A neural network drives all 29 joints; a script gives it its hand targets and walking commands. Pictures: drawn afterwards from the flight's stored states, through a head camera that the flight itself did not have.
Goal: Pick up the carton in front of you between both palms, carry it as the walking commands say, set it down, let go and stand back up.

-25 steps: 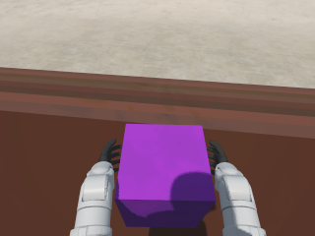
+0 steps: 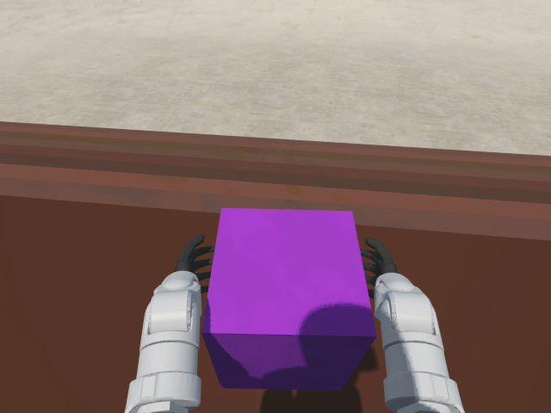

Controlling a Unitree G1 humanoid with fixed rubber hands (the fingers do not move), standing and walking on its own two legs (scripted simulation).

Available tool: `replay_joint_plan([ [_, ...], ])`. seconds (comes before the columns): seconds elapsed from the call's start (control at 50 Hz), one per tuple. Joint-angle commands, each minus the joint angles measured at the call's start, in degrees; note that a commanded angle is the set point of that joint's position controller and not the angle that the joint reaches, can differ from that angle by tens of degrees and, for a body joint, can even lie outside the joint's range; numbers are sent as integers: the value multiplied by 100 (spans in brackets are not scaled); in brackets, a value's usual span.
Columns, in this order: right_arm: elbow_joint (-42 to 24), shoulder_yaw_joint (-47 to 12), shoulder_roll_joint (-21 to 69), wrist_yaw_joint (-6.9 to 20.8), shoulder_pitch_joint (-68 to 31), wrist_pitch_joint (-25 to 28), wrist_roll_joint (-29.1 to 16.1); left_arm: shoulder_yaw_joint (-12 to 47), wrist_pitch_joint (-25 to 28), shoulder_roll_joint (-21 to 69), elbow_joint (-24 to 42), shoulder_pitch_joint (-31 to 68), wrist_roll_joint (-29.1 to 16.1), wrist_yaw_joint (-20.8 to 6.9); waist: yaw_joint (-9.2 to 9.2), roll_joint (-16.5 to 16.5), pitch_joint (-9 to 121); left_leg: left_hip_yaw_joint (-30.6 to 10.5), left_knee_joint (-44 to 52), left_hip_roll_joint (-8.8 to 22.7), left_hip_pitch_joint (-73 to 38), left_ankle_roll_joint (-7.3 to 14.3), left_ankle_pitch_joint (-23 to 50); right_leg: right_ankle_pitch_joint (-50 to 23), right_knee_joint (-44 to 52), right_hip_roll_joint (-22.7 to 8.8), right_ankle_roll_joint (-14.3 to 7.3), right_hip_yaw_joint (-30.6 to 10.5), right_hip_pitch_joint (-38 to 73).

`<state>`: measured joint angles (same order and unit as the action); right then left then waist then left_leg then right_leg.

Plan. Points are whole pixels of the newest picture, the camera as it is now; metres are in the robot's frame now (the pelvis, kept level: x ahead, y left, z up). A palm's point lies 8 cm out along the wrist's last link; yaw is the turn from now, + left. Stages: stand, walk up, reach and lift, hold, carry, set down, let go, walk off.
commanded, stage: hold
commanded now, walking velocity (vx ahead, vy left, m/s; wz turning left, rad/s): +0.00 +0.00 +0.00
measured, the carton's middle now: (284, 303) +0.30 +0.00 -0.02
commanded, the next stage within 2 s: carry in 0.04 s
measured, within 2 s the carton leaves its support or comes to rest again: neither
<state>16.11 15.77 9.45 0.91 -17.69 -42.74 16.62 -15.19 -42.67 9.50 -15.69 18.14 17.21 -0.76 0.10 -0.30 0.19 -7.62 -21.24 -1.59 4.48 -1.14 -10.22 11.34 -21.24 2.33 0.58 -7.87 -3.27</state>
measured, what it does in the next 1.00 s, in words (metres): walks ahead: left foot, then right foot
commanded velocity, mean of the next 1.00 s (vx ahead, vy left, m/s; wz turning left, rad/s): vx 0.50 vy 0.00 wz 0.00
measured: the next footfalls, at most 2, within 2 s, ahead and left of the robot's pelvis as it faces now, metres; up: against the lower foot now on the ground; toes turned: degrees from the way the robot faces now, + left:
left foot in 0.54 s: +0.23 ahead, +0.09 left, +0.00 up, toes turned +7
right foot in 0.90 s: +0.50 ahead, -0.16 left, +0.00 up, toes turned -13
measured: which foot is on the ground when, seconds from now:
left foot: down 0.00-0.24, up 0.26-0.52, down 0.54-0.94, up 0.96-1.00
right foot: down 0.00-0.54, up 0.56-0.88, down 0.90-1.00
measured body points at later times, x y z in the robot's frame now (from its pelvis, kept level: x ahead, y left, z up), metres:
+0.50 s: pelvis +0.11 -0.02 +0.00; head +0.11 -0.02 +0.45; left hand +0.42 +0.13 +0.09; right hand +0.42 -0.17 +0.08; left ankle +0.16 +0.09 -0.73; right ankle +0.02 -0.12 -0.75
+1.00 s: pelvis +0.41 -0.08 -0.02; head +0.43 -0.08 +0.43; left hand +0.70 +0.07 +0.05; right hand +0.70 -0.23 +0.05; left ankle +0.24 +0.05 -0.67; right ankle +0.46 -0.15 -0.75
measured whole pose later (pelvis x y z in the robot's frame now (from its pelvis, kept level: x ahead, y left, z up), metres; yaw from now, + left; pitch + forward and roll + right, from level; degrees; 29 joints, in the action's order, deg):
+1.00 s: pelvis +0.41 -0.08 -0.02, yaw -1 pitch +5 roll -1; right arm -17.5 8.0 8.0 -5.8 -11.5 -70.0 5.8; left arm -7.2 -68.5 8.0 16.9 11.4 7.0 4.7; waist 0.3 1.9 5.0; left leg 3.8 -59.3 5.6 16.1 -1.2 -26.7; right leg 13.6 -32.9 -1.6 -5.2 14.1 -25.2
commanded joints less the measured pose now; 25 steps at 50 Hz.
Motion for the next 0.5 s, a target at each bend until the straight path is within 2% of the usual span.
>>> replay_joint_plan([
  [0.0,105,-3165,5200,1406,-3016,158,-1320,3220,136,5298,50,3492,-1701,-1317,-210,-48,1209,451,232,-349,-691,27,309,-318,333,325,47,480,-386],
  [0.02,-306,-3278,5234,1372,-3424,174,-1700,3335,133,5239,302,3310,-1640,-1298,7,476,1146,123,160,621,73,90,-951,718,-273,-468,-16,118,-1047],
  [0.04,-112,-3363,5264,1336,-3069,92,-1767,3552,67,5107,410,3279,-1794,-1274,-5,577,1187,-152,330,696,149,166,-2170,1524,-414,-299,-94,189,-1195],
  [0.06,-507,-3471,5057,1238,-3331,95,-1793,3254,4,5208,55,3065,-1795,-1279,-24,575,1223,-616,763,917,599,302,-3261,2082,-614,-330,-48,383,-1277],
  [0.08,-812,-3585,5046,1192,-3379,41,-1771,3577,18,5337,494,3303,-1917,-1300,-53,946,1187,-834,992,1132,874,404,-3840,2018,-1369,37,4,847,-1259],
  [0.1,-985,-3656,4993,1116,-3407,-65,-1909,3552,-91,5115,432,3150,-1873,-1297,-15,973,1159,-1089,1157,1369,869,574,-3662,1662,-1637,33,26,985,-1423],
  [0.12,-1338,-3920,4952,1039,-3411,-176,-1964,3710,-198,5124,594,3101,-1994,-1253,-13,885,1211,-1013,969,1484,593,571,-3140,1414,-1589,-178,52,1020,-1821],
  [0.14,-1151,-4040,4941,988,-2949,-309,-2013,4019,-220,5041,1097,3182,-2322,-1229,5,822,1325,-644,702,1280,585,615,-2347,1217,-1186,-168,-12,1106,-1637],
  [0.16,-903,-3883,4868,951,-2685,-470,-1875,3832,-370,4862,921,3140,-2179,-1198,-18,971,1533,-328,486,1184,1082,570,-2459,1108,-861,-211,-62,1016,-911],
  [0.18,-1156,-3925,4611,924,-2562,-592,-1910,3977,-505,4888,1013,2977,-2395,-1191,14,359,1546,-72,58,1028,1454,469,-2835,1307,-221,-228,-87,956,-565],
  [0.2,-1427,-4115,4955,894,-3000,-700,-2096,4144,-626,4923,1425,3141,-2473,-1118,139,-563,1553,587,-1025,597,2071,236,-2755,2148,753,-962,-258,-194,-78],
  [0.22,-2057,-4596,5090,878,-3589,-859,-2596,4282,-781,4812,1622,3058,-2649,-1047,161,-1423,1216,1299,-2284,49,3258,-82,-2056,3062,1475,-2047,-663,-2080,339],
  [0.24,-2335,-4877,5162,898,-3943,-1037,-2855,4504,-941,5023,1824,3196,-2794,-980,180,-1271,1011,920,-2415,424,3532,56,-1709,2470,1252,-2399,-1148,-2365,411],
  [0.26,-2238,-4789,4958,840,-3789,-1244,-2829,4530,-1143,4727,2015,3288,-2821,-909,189,-851,984,873,-2726,494,3682,48,-1542,1935,1242,-2173,-1174,-2118,370],
  [0.28,-2274,-4901,5046,787,-3669,-1390,-3090,4496,-1289,4669,2339,3354,-2965,-887,127,-762,1203,897,-2862,535,3859,3,-1605,1754,1196,-2232,-1012,-1911,637],
  [0.3,-2740,-5158,5114,790,-3820,-1518,-3335,4615,-1471,4777,2499,2947,-3046,-835,139,-1065,1395,1068,-2768,628,3659,7,-1138,1430,1242,-2099,-952,-1404,396],
  [0.32,-2680,-5300,5157,752,-3898,-1665,-3491,4707,-1608,4625,2727,3229,-3135,-822,174,-973,1765,1286,-2334,459,3298,42,-1046,815,1050,-1684,-888,-692,745],
  [0.34,-2501,-5139,5116,753,-3342,-1817,-3477,4615,-1772,4477,2938,3038,-3121,-799,112,-968,1717,1500,-2060,416,2898,-17,-991,717,1040,-1643,-861,-308,318],
  [0.36,-2703,-5102,5028,728,-3012,-1947,-3359,4640,-1935,4603,2725,2645,-3212,-810,148,-943,1722,1468,-1809,340,2784,38,-883,501,980,-1509,-842,-349,313],
  [0.38,-2460,-5174,5082,692,-2601,-2049,-3334,4703,-2031,4496,3023,2698,-3241,-829,168,-765,1680,1531,-1520,333,3089,40,-731,-66,887,-1664,-850,-372,768],
  [0.4,-2661,-5045,4951,685,-2255,-2174,-3227,4916,-2172,4600,3312,2649,-3420,-832,241,-586,1635,1745,-1341,211,3166,-9,-533,-1118,733,-1549,-901,-322,1045],
  [0.42,-2911,-5131,5146,667,-2347,-2251,-3337,4820,-2285,4566,3266,2488,-3377,-841,202,-906,1838,1735,-1108,213,3028,63,-609,-1807,509,-1665,-897,-180,1170],
  [0.44,-2965,-4936,5138,644,-2158,-2316,-3392,4928,-2386,4661,3592,2372,-3461,-843,179,-732,2008,1920,-475,1,2564,35,-749,-2149,119,-1396,-876,154,1212],
  [0.46,-3146,-4894,4995,645,-1968,-2389,-3207,4898,-2473,4566,3695,2180,-3371,-845,99,-497,2090,2035,-58,-57,1630,56,-207,-2192,-288,-1325,-762,322,733],
  [0.48,-3386,-4935,5091,633,-1954,-2448,-3320,4774,-2549,4647,3627,2119,-3541,-863,93,-463,2422,2080,35,21,336,126,38,-1779,-663,-1307,-597,713,-18],
])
